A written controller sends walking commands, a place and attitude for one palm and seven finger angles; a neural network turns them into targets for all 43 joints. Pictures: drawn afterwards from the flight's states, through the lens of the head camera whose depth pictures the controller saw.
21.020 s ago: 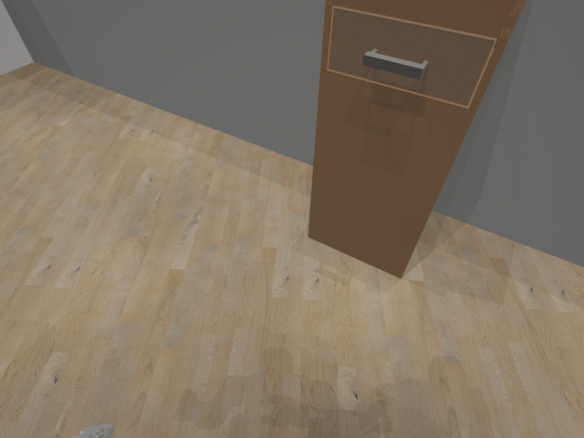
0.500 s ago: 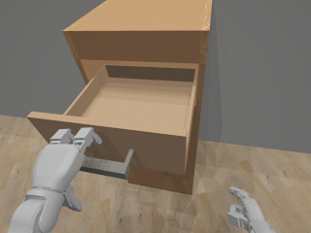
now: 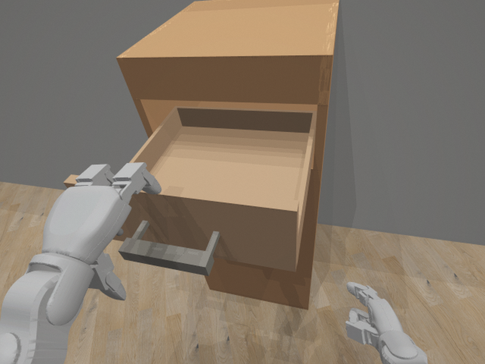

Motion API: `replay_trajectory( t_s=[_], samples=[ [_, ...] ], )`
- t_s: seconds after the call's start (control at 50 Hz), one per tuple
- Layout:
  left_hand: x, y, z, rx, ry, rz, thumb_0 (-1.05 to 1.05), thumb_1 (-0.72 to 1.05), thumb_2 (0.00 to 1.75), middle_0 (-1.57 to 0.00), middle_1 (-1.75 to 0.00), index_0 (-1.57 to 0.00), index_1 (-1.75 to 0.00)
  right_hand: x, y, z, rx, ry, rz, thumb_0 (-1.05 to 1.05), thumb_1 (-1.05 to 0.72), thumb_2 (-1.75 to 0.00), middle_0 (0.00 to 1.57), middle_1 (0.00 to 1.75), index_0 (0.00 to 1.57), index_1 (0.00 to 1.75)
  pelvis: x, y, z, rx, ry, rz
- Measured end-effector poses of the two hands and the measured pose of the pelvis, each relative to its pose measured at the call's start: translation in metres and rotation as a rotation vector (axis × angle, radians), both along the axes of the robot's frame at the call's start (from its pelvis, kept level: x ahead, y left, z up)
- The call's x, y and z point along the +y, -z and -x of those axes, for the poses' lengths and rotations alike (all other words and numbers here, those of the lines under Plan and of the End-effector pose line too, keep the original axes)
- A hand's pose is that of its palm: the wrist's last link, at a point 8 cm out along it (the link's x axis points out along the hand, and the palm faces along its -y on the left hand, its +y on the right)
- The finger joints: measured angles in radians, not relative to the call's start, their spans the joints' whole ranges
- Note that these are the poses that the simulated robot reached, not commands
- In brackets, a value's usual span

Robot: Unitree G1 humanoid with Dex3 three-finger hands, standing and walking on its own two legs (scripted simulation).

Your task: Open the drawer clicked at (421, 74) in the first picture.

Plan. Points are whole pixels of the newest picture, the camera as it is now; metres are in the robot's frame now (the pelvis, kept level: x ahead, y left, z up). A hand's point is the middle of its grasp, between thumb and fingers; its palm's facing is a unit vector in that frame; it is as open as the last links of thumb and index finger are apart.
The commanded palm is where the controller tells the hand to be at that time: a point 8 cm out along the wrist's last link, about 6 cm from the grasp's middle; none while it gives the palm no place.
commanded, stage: lift the hand off the handle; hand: left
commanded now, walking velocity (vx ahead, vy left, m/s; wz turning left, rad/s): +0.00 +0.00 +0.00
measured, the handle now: (172, 243) +0.27 +0.16 +0.09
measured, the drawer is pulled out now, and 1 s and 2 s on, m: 0.27 0.27 0.27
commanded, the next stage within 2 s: draw the hand back to the body in 0.44 s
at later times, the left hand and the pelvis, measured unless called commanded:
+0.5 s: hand (107, 201) +0.23 +0.19 +0.24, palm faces +0.24 -0.07 -0.97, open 13.9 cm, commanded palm +0.17 +0.19 +0.29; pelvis -0.01 +0.00 +0.00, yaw +0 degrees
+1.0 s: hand (85, 225) +0.20 +0.21 +0.22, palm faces +0.18 -0.05 -0.98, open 13.9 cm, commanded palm +0.15 +0.22 +0.29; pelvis -0.01 +0.00 +0.00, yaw +1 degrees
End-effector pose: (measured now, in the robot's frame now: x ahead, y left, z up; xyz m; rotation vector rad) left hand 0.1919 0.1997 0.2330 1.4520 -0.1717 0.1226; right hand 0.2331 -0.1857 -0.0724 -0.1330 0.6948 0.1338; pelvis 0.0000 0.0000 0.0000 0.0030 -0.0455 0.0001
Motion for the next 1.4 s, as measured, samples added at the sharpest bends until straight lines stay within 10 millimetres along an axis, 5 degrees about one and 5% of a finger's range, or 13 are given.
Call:
replay_trajectory(
  t_s=[0.44, 0.68, 0.86, 1.04, 1.16, 1.28, 1.4],
  samples=[
    [-0.008, -0.052, -0.004, -0.07, 0.068, -0.063, 0.0, -0.5, 0.3, -0.32, -1.2, -0.32, -1.2, -0.004, -0.001, 0.003, -0.03, -0.013, -0.024, 0.02, -0.9, -0.9, 0.2, 0.3, 0.2, 0.3, -0.004, 0.0, 0.011, 0.005, -0.01, -0.006],
    [-0.008, -0.042, 0.003, -0.036, 0.075, -0.063, 0.0, -0.5, 0.3, -0.32, -1.2, -0.32, -1.2, -0.005, 0.002, 0.007, -0.029, -0.022, -0.022, 0.02, -0.9, -0.9, 0.2, 0.3, 0.2, 0.3, -0.006, 0.002, 0.012, 0.013, -0.011, -0.006],
    [0.02, -0.047, 0.01, -0.02, -0.014, -0.079, 0.0, -0.5, 0.3, -0.32, -1.2, -0.32, -1.2, -0.008, 0.005, 0.008, -0.024, -0.021, 0.0, 0.02, -0.9, -0.9, 0.2, 0.3, 0.2, 0.3, -0.006, 0.003, 0.011, 0.014, -0.021, -0.001],
    [0.016, -0.04, 0.021, -0.008, 0.057, -0.098, 0.0, -0.5, 0.3, -0.33, -1.2, -0.32, -1.2, -0.008, 0.0, 0.005, -0.052, -0.014, 0.034, 0.02, -0.9, -0.9, 0.2, 0.3, 0.2, 0.3, -0.002, 0.003, 0.008, 0.016, -0.024, 0.003],
    [0.034, -0.048, 0.022, -0.03, 0.002, -0.111, 0.0, -0.5, 0.3, -0.33, -1.2, -0.32, -1.2, -0.003, 0.001, 0.004, -0.045, -0.017, 0.029, 0.02, -0.9, -0.9, 0.2, 0.3, 0.2, 0.3, 0.001, 0.003, 0.008, 0.018, -0.025, 0.006],
    [0.035, -0.05, 0.032, -0.345, 0.268, 0.655, 0.0, -0.45, 0.32, -0.32, -1.17, -0.32, -1.17, 0.0, -0.007, 0.019, -0.113, 0.066, 0.043, 0.02, -0.9, -0.9, 0.2, 0.3, 0.2, 0.3, 0.001, -0.001, 0.003, -0.007, -0.013, 0.015],
    [0.048, -0.053, 0.031, -0.579, 0.319, 0.855, 0.0, -0.32, 0.37, -0.31, -1.08, -0.3, -1.08, -0.01, -0.004, 0.042, -0.07, 0.11, 0.098, 0.01, -0.9, -0.9, 0.2, 0.3, 0.2, 0.3, -0.001, -0.003, -0.009, -0.021, -0.002, 0.017]
  ],
)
